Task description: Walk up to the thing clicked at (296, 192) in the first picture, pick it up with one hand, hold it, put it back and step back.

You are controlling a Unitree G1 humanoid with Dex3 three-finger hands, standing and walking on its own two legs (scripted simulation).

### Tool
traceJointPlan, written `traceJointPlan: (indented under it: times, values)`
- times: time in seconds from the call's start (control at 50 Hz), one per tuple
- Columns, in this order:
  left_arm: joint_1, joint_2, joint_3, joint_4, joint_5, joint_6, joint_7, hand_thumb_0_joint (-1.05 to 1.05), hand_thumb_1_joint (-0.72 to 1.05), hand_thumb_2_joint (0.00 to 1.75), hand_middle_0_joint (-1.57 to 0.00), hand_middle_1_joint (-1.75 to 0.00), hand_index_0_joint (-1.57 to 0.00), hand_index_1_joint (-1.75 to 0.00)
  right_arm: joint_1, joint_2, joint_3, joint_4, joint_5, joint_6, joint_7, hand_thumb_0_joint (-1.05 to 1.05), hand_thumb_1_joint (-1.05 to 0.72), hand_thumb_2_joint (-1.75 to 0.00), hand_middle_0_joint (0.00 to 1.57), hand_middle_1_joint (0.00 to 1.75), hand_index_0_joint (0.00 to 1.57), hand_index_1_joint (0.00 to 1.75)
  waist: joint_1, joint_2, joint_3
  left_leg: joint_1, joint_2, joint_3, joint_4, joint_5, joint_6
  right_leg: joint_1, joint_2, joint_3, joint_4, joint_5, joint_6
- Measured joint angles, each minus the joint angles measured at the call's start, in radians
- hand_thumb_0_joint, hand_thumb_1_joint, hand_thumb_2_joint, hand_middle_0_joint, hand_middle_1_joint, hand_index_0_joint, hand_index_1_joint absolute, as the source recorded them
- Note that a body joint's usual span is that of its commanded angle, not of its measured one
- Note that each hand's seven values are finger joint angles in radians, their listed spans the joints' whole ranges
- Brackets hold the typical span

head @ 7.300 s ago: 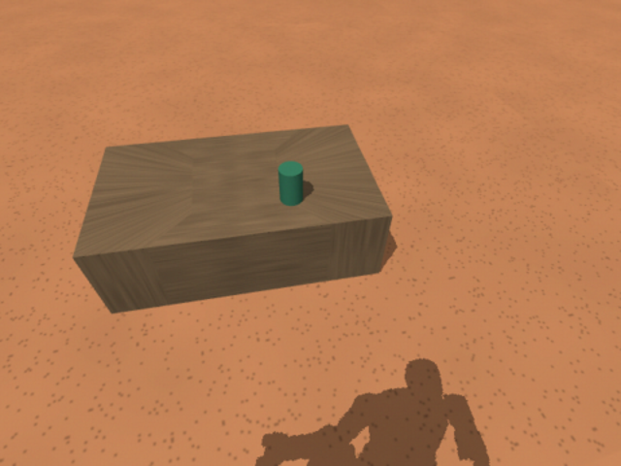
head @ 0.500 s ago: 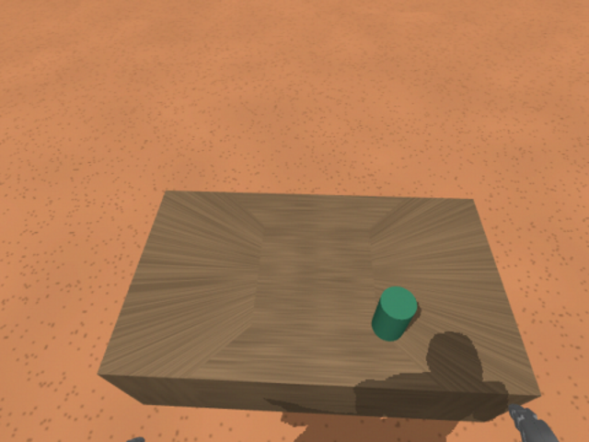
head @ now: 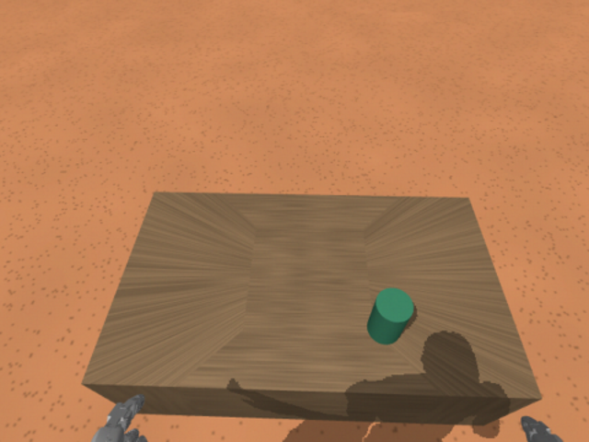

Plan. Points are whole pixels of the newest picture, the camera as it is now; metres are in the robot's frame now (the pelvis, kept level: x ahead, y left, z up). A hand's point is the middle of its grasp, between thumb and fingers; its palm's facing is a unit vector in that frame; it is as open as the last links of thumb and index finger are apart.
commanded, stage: go down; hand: right
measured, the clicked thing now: (388, 317) +0.46 -0.20 -0.35
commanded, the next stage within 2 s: none
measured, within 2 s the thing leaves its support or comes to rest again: neither
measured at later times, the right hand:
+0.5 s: hand out of the picture +0.14 -0.27 -0.12, palm faces +0.07 +0.94 -0.33, open 17.5 cm
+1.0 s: hand (537, 390) +0.24 -0.32 -0.08, palm faces +0.18 +0.95 -0.26, open 17.4 cm
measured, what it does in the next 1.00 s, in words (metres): stands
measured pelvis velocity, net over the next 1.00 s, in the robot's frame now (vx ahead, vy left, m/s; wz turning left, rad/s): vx -0.02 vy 0.00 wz -0.01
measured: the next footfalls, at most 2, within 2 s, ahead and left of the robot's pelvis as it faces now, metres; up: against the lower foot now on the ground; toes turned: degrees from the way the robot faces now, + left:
none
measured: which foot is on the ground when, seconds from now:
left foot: down 0.00-1.00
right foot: down 0.00-1.00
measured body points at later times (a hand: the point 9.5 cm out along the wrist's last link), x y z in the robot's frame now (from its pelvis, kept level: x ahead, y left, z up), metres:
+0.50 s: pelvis +0.00 +0.00 -0.02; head +0.05 -0.01 +0.42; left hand +0.15 +0.26 -0.11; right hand +0.14 -0.32 -0.09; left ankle -0.01 +0.14 -0.71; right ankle -0.01 -0.12 -0.71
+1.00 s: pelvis -0.02 +0.00 -0.03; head +0.05 -0.01 +0.41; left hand +0.12 +0.27 -0.12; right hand +0.23 -0.37 -0.06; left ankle -0.01 +0.14 -0.71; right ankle -0.01 -0.12 -0.71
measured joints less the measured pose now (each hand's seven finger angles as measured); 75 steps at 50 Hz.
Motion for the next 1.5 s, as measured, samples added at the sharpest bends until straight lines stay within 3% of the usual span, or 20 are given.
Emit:
traceJointPlan:
  times: [0.38,0.72,0.86,1.02,1.24,1.34,1.5]
  values:
    - [0.018,-0.012,-0.012,-0.046,-0.003,-0.042,0.048,0.01,0.90,0.90,-0.19,-0.30,-0.19,-0.30,0.121,-0.026,-0.022,-0.253,0.037,0.120,0.026,-0.01,0.55,-0.02,0.06,0.05,0.06,0.05,0.007,-0.013,-0.049,-0.114,-0.004,0.020,0.136,-0.076,0.004,-0.126,-0.007,0.028,0.145,-0.073,0.007]
    - [0.031,-0.010,-0.017,-0.056,0.001,-0.086,0.086,0.02,0.91,0.89,-0.20,-0.30,-0.20,-0.30,0.143,-0.053,-0.061,-0.326,0.059,0.143,0.056,-0.01,0.53,-0.03,0.06,0.05,0.06,0.05,0.008,-0.014,-0.062,-0.155,-0.005,0.032,0.184,-0.086,0.008,-0.175,-0.008,0.043,0.199,-0.083,0.009]
    - [0.017,-0.005,-0.028,-0.021,0.006,-0.111,0.099,0.01,0.91,0.89,-0.20,-0.30,-0.20,-0.30,-0.020,-0.102,-0.125,-0.220,0.085,0.074,0.083,-0.01,0.54,-0.04,0.05,0.05,0.06,0.05,0.007,-0.003,-0.041,-0.176,-0.002,0.037,0.204,-0.082,0.010,-0.198,-0.005,0.051,0.217,-0.075,0.010]
    - [0.012,0.010,-0.029,0.008,0.017,-0.106,0.082,0.01,0.90,0.89,-0.20,-0.30,-0.21,-0.30,-0.271,-0.196,-0.216,0.054,0.100,-0.046,0.186,-0.01,0.52,-0.04,0.06,0.05,0.06,0.05,0.033,-0.002,-0.026,-0.214,-0.007,0.026,0.204,-0.063,0.011,-0.230,-0.009,0.040,0.216,-0.060,0.009]
    - [0.077,0.040,-0.009,0.023,0.030,-0.053,0.032,0.01,0.90,0.90,-0.20,-0.30,-0.20,-0.30,-0.468,-0.290,-0.341,0.354,0.094,-0.300,0.317,-0.01,0.50,-0.05,0.05,0.05,0.05,0.05,0.041,0.011,-0.014,-0.331,-0.007,0.004,0.266,-0.063,0.010,-0.333,-0.012,0.022,0.264,-0.061,0.004]
    - [0.083,0.045,-0.020,0.028,0.033,-0.034,0.018,0.01,0.91,0.90,-0.20,-0.30,-0.20,-0.30,-0.555,-0.334,-0.380,0.452,0.087,-0.385,0.348,-0.01,0.49,-0.06,0.05,0.05,0.05,0.05,0.046,0.023,-0.008,-0.379,-0.009,0.001,0.294,-0.064,0.013,-0.378,-0.014,0.021,0.290,-0.062,0.005]
    - [0.077,0.053,-0.041,0.019,0.037,-0.018,-0.002,0.01,0.91,0.90,-0.20,-0.30,-0.20,-0.30,-0.666,-0.414,-0.419,0.574,0.078,-0.460,0.384,-0.01,0.46,-0.06,0.06,0.05,0.05,0.05,0.058,0.036,-0.011,-0.431,-0.016,0.001,0.315,-0.061,0.015,-0.430,-0.021,0.023,0.316,-0.064,0.006]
